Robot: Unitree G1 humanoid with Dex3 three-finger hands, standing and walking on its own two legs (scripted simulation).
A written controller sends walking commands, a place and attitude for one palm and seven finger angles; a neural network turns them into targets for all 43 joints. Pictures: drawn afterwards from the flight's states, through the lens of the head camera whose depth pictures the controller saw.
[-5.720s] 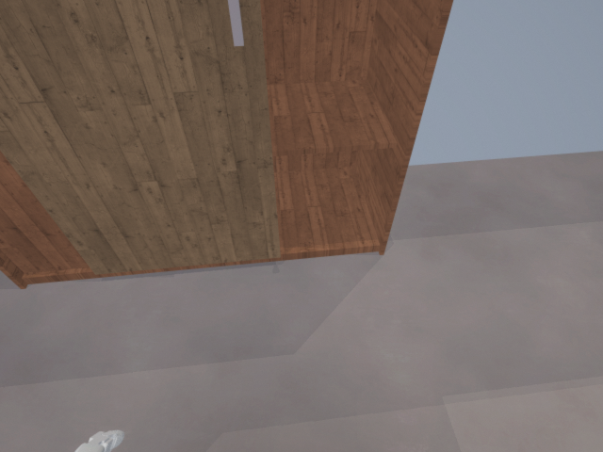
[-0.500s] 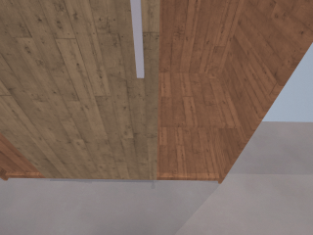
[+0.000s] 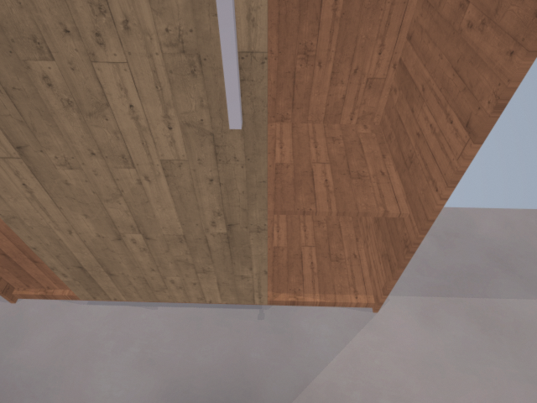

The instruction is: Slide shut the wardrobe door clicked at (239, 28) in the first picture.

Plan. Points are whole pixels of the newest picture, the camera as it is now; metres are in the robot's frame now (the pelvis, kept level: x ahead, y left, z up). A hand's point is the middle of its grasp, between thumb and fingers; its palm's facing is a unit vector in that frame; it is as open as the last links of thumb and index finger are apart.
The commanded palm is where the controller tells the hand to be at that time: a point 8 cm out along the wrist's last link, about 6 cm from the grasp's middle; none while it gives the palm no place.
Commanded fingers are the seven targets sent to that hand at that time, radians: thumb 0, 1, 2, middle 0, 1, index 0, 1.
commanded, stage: come to a stop and stand still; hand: left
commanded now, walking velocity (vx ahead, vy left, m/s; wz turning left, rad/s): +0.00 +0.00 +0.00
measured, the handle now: (232, 54) +0.55 +0.10 +0.25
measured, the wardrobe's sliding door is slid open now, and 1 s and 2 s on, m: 0.42 0.42 0.42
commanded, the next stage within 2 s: look again from close up in 0.02 s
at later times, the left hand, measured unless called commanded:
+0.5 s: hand out of the picture +0.01 +0.19 -0.18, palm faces +0.02 -0.98 -0.22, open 7.4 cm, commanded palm none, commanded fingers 0.00 0.90 0.90 -0.20 -0.30 -0.20 -0.30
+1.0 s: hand out of the picture +0.00 +0.19 -0.18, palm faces +0.02 -0.98 -0.19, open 7.4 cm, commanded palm none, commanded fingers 0.00 0.90 0.90 -0.20 -0.30 -0.20 -0.30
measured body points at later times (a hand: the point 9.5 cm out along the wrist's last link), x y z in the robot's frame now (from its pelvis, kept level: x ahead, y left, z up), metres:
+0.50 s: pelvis -0.01 +0.01 -0.01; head +0.00 +0.01 +0.44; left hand +0.01 +0.24 -0.16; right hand +0.00 -0.21 -0.17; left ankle -0.01 +0.14 -0.74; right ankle -0.05 -0.10 -0.74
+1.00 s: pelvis +0.00 +0.01 -0.01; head +0.02 +0.02 +0.44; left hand +0.00 +0.24 -0.17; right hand +0.01 -0.21 -0.17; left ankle -0.01 +0.14 -0.74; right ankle -0.05 -0.10 -0.74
